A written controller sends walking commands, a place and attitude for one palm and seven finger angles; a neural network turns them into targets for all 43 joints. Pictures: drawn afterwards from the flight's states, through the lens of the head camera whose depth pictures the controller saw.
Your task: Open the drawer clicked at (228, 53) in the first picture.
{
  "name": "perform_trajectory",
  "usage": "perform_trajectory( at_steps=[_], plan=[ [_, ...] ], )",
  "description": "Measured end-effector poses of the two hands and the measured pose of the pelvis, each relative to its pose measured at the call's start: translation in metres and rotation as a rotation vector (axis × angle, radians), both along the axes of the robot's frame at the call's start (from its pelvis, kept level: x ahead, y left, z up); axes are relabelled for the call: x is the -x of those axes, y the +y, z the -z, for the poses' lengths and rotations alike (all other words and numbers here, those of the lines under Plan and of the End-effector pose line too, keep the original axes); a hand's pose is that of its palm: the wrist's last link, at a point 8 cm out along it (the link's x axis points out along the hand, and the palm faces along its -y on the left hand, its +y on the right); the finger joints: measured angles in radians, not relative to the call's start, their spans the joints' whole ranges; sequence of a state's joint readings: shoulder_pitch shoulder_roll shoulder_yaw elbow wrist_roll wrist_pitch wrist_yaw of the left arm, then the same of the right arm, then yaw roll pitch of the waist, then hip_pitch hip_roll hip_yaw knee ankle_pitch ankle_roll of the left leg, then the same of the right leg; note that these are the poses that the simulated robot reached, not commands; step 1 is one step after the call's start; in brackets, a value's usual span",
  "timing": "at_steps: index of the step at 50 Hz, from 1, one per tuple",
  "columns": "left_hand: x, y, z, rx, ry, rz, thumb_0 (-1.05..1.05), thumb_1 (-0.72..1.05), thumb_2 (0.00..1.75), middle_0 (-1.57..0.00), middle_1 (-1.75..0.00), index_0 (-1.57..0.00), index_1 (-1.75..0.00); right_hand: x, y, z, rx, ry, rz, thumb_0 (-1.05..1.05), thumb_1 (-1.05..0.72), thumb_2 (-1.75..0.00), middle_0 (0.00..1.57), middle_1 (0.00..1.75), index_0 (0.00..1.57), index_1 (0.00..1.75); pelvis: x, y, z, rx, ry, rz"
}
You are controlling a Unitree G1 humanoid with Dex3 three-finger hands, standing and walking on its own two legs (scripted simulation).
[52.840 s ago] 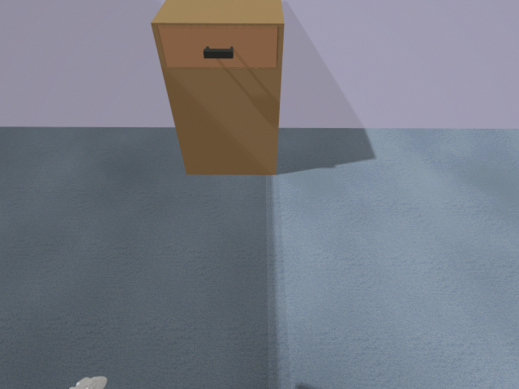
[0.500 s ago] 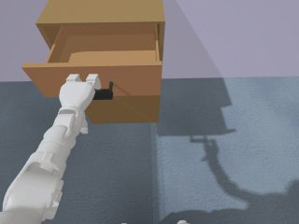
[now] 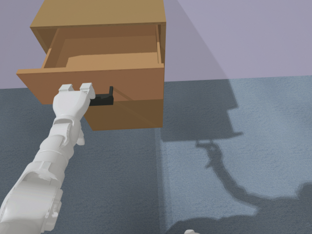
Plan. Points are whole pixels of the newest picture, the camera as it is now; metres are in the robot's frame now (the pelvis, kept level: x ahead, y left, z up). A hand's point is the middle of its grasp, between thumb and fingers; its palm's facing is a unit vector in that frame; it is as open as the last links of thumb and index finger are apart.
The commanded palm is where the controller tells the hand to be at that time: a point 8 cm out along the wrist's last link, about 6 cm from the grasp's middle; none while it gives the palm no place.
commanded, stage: lower the fingers behind the handle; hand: left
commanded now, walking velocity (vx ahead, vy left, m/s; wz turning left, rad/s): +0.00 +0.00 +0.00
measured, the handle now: (96, 94) +0.55 +0.20 -0.03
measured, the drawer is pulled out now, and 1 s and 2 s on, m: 0.24 0.23 0.19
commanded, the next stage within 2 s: lift the hand off the handle in 1.40 s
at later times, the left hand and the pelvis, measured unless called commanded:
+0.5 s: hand (84, 118) +0.44 +0.22 -0.01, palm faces -0.03 -0.01 -1.00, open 13.8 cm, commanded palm +0.42 +0.22 +0.03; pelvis -0.01 +0.00 -0.02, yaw +0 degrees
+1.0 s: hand (85, 119) +0.44 +0.22 -0.02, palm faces +0.01 +0.00 -1.00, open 14.2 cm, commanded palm +0.42 +0.22 +0.00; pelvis -0.03 +0.01 -0.03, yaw +0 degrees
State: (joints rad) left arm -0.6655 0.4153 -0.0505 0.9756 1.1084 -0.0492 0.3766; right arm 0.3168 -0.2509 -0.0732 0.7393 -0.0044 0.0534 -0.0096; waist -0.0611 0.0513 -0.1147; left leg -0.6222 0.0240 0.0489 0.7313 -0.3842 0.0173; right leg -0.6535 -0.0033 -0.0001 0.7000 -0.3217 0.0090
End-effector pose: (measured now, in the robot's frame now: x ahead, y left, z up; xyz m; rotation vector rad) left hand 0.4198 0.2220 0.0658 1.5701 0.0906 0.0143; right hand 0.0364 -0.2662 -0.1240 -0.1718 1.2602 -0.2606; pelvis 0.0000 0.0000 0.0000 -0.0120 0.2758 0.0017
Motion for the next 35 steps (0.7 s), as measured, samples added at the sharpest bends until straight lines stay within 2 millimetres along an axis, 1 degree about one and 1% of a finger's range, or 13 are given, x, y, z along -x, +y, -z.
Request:
perform_trajectory(
  at_steps=[3,7,15,19,27,35],
  plan=[
    [0.004,0.002,0.005,0.006,0.021,0.007,0.0,-0.49,0.3,-0.32,-1.2,-0.32,-1.2,0.0,-0.001,0.0,0.01,0.003,-0.005,0.0,-0.91,-0.89,0.2,0.3,0.2,0.3,0.001,0.0,0.001,0.002,0.001,-0.007],
    [0.006,-0.002,0.01,0.021,0.018,0.044,-0.01,-0.49,0.3,-0.32,-1.2,-0.32,-1.2,-0.001,-0.003,0.0,0.026,0.002,-0.016,0.0,-0.91,-0.89,0.2,0.3,0.2,0.3,0.003,0.001,0.003,0.005,0.008,-0.014],
    [0.001,-0.006,0.019,0.02,-0.028,0.043,-0.01,-0.49,0.3,-0.32,-1.2,-0.32,-1.2,-0.001,-0.003,0.006,0.028,0.0,-0.026,0.0,-0.91,-0.89,0.2,0.3,0.2,0.3,0.007,0.002,0.011,0.007,0.04,-0.012],
    [-0.001,-0.005,0.025,0.006,-0.012,0.017,0.0,-0.49,0.3,-0.32,-1.2,-0.32,-1.2,0.003,0.0,0.01,0.017,0.009,-0.02,0.0,-0.91,-0.89,0.2,0.3,0.2,0.3,0.009,0.003,0.013,0.008,0.048,-0.01],
    [-0.002,-0.005,0.025,0.005,-0.014,0.014,0.0,-0.49,0.3,-0.32,-1.21,-0.32,-1.23,0.016,0.007,0.016,0.004,0.04,-0.015,0.0,-0.91,-0.89,0.2,0.3,0.2,0.3,0.011,0.004,0.016,0.008,0.057,-0.011],
    [-0.001,-0.005,0.027,0.006,-0.03,0.016,0.0,-0.49,0.3,-0.3,-1.22,-0.3,-1.23,0.026,0.005,0.019,0.012,0.053,-0.012,0.0,-0.91,-0.89,0.2,0.3,0.2,0.3,0.016,0.005,0.021,0.009,0.07,-0.01]
  ],
)
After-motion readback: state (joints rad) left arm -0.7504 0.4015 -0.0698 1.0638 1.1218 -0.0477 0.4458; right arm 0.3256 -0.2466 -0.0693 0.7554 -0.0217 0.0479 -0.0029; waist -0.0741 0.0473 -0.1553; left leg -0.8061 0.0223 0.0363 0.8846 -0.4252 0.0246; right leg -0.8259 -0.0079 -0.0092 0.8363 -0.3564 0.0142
